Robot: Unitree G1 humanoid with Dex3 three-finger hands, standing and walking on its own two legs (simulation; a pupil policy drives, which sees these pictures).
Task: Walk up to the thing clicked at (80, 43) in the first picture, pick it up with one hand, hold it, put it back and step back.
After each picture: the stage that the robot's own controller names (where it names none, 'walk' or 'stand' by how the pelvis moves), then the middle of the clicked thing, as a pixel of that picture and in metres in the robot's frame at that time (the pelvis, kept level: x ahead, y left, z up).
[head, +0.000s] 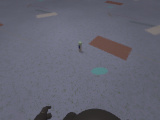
stand; (80, 46) +1.46 +0.26 -0.65
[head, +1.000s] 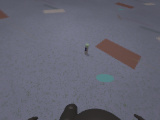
walk; (86, 49) +1.34 +0.12 -0.63
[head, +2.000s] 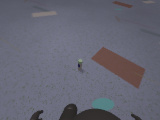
walk; (79, 65) +0.87 +0.16 -0.63
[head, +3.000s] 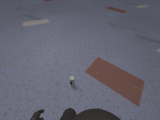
walk; (72, 81) +0.59 +0.21 -0.64
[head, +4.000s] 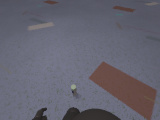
stand; (74, 90) +0.46 +0.21 -0.63
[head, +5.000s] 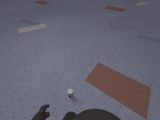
stand; (71, 94) +0.40 +0.23 -0.64
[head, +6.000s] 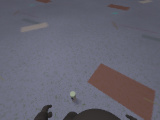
stand; (73, 96) +0.36 +0.20 -0.66
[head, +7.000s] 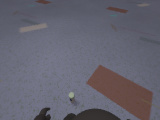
stand; (72, 97) +0.36 +0.20 -0.66
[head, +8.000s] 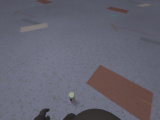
stand; (72, 97) +0.36 +0.20 -0.66
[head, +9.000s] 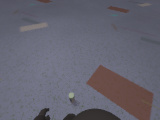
stand; (71, 98) +0.35 +0.19 -0.66
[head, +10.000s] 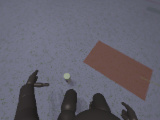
go down; (67, 78) +0.39 +0.20 -0.51
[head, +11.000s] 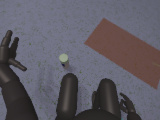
go down; (64, 62) +0.44 +0.23 -0.28
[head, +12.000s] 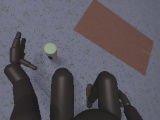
close in; (52, 54) +0.43 +0.26 -0.20
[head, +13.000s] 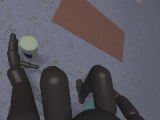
close; (30, 51) +0.42 +0.29 -0.15
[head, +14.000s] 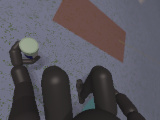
lift; (31, 52) +0.40 +0.29 -0.15
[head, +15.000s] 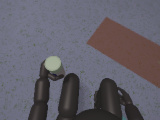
lift; (57, 70) +0.31 +0.23 -0.02
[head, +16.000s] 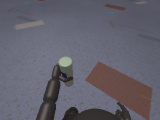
hold; (67, 73) +0.31 +0.16 +0.06
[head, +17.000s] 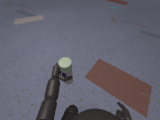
hold; (67, 72) +0.32 +0.17 +0.03
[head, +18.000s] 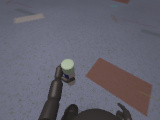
crouch; (69, 74) +0.32 +0.15 +0.02
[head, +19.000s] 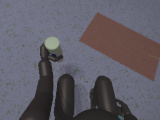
crouch; (56, 52) +0.45 +0.21 -0.05
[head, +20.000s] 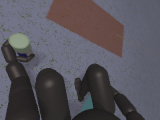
lower; (24, 51) +0.43 +0.29 -0.16
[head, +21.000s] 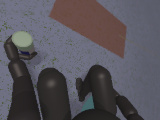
lower; (27, 48) +0.42 +0.29 -0.16
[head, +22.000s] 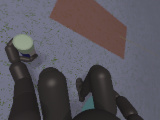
lower; (27, 51) +0.41 +0.29 -0.16
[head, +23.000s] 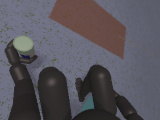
lower; (27, 52) +0.41 +0.29 -0.16
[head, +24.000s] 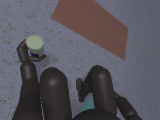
draw back; (37, 51) +0.42 +0.25 -0.16
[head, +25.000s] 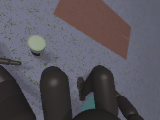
rise; (37, 49) +0.41 +0.26 -0.17
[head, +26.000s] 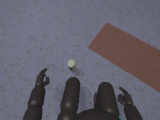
walk; (72, 66) +0.44 +0.19 -0.37
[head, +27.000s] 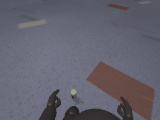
stand; (73, 95) +0.38 +0.16 -0.59
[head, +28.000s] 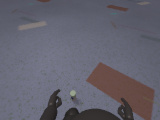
stand; (73, 96) +0.37 +0.17 -0.60
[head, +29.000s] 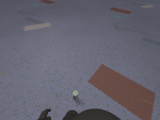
stand; (75, 96) +0.39 +0.15 -0.64
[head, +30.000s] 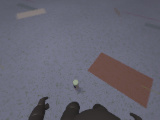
walk; (75, 85) +0.43 +0.15 -0.63
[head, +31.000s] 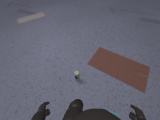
walk; (77, 76) +0.58 +0.20 -0.62
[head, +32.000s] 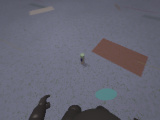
walk; (82, 59) +0.91 +0.17 -0.63
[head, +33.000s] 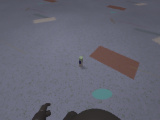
stand; (80, 61) +1.04 +0.17 -0.65
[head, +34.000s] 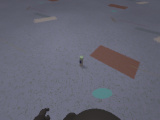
stand; (81, 61) +1.05 +0.17 -0.66
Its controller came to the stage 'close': yes
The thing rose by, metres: 0.67
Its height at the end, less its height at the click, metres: +0.00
